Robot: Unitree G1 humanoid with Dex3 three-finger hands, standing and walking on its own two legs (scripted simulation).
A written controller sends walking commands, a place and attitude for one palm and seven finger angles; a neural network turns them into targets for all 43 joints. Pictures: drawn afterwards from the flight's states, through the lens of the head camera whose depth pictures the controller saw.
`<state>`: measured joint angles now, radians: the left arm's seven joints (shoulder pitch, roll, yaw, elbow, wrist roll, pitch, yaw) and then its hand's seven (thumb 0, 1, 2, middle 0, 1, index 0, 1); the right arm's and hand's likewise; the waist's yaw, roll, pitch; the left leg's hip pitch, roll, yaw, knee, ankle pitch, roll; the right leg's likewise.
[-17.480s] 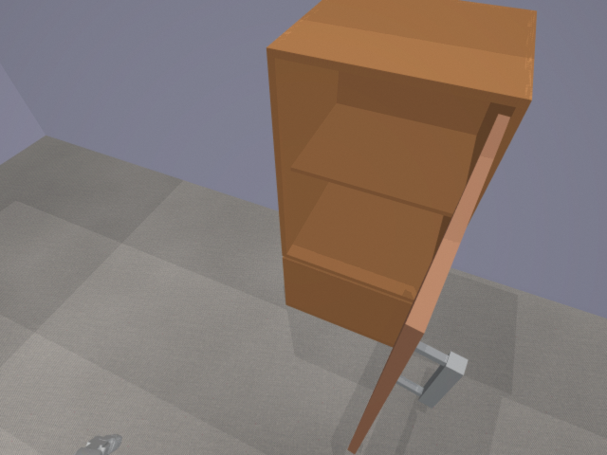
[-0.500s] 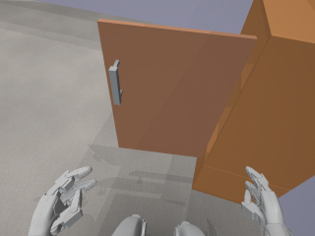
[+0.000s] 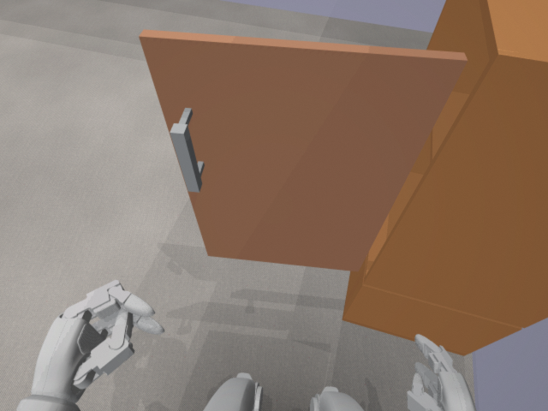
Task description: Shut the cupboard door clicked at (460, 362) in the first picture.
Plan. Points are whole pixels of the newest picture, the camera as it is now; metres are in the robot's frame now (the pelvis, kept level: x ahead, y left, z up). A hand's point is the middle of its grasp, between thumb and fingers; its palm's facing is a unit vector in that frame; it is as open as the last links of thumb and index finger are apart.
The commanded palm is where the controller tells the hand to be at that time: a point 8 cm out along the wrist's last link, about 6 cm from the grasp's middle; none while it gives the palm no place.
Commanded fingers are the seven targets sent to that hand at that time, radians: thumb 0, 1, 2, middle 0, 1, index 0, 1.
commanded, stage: raise the hand and make a fist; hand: left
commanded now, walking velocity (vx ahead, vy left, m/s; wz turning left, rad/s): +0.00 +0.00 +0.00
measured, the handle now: (191, 152) +0.48 +0.18 +0.09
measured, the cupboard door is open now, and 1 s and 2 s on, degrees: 100 100 100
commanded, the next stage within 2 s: bring the fist close to the handle in 0.98 s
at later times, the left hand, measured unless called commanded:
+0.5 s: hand (121, 316) +0.22 +0.20 +0.08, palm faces -0.02 -1.00 -0.04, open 3.1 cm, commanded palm +0.20 +0.25 +0.09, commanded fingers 0.00 0.90 0.90 -1.30 -1.50 -1.30 -1.50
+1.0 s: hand (122, 307) +0.23 +0.20 +0.08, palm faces -0.02 -1.00 -0.04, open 3.1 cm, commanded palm +0.21 +0.25 +0.09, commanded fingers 0.00 0.90 0.90 -1.30 -1.50 -1.30 -1.50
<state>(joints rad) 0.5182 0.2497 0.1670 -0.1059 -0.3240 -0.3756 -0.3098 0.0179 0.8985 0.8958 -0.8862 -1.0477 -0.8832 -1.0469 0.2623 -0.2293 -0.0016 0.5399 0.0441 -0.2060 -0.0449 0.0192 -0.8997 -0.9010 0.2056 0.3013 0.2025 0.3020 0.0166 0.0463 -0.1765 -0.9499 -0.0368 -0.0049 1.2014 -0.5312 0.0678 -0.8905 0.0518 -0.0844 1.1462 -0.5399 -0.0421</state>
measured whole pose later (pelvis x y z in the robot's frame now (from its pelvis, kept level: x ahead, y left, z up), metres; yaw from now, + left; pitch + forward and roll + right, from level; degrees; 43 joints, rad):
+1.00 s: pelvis +0.01 +0.01 +0.03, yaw +0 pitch +13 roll -3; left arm 0.40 0.27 0.14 -0.04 -0.28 -0.34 -0.24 0.02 0.90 0.90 -1.30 -1.50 -1.30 -1.50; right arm 0.27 -0.25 0.02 0.49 0.04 -0.15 -0.03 0.02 -0.90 -0.90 0.20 0.30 0.20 0.30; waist -0.01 0.04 -0.15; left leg -0.80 -0.05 0.00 1.07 -0.49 0.08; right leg -0.73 0.04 -0.07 1.00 -0.49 -0.02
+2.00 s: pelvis +0.01 -0.01 +0.03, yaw -1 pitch +14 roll -1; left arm -0.21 0.25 0.13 0.45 -0.20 -0.32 -0.14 0.02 0.90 0.90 -1.30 -1.50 -1.30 -1.50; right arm 0.27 -0.25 0.02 0.57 0.04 -0.06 -0.02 0.02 -0.90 -0.90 0.20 0.30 0.20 0.30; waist -0.04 0.03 -0.14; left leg -0.80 -0.04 0.02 1.03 -0.48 0.06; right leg -0.76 0.05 -0.05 1.00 -0.49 -0.05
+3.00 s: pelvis +0.00 +0.00 +0.02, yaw -1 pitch +16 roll -2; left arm -0.58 0.30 0.16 0.87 -0.16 -0.39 -0.20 0.02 0.90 0.90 -1.31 -1.50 -1.31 -1.50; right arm 0.31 -0.26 0.02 0.61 0.04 0.00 0.00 0.01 -0.90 -0.90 0.20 0.30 0.20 0.30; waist -0.09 0.03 -0.13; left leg -0.87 -0.04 0.02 1.04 -0.46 0.07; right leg -0.83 0.05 -0.05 1.01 -0.47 -0.03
